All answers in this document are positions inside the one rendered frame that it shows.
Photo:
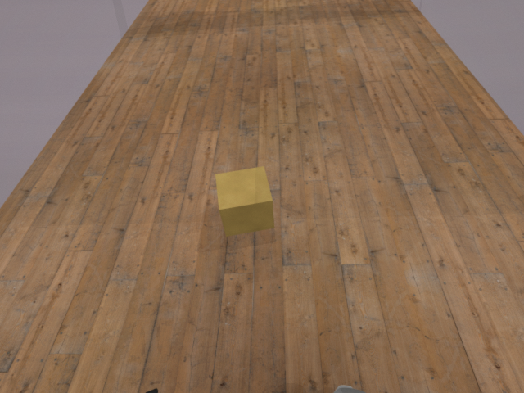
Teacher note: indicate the right robot shin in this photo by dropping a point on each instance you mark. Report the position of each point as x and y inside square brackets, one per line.
[343, 386]

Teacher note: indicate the carton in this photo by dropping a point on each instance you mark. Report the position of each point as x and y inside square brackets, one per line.
[245, 201]

